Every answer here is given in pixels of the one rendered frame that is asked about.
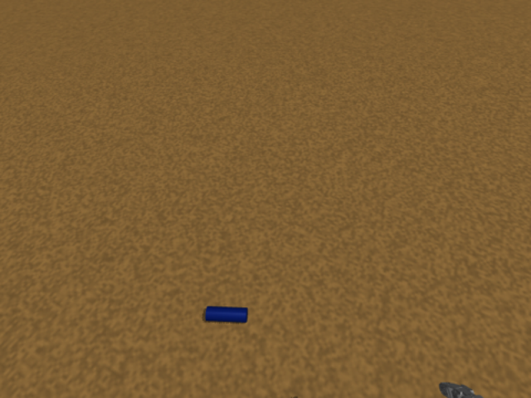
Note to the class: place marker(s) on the right robot hand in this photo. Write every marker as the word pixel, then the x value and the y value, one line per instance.
pixel 451 390

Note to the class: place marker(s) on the can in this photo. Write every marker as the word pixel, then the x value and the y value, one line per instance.
pixel 226 314

